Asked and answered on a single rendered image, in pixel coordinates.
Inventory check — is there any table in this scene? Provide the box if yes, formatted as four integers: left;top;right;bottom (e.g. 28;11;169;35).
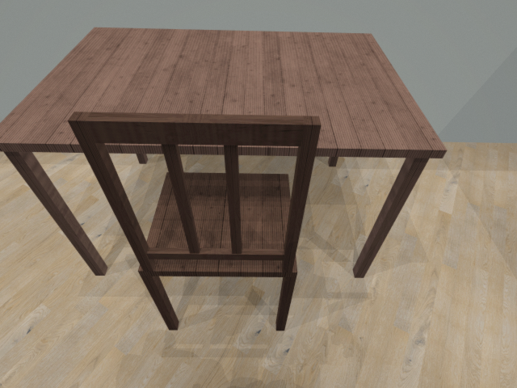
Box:
0;27;447;278

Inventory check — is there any chair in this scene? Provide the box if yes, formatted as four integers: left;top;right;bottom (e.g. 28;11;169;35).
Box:
68;112;322;331

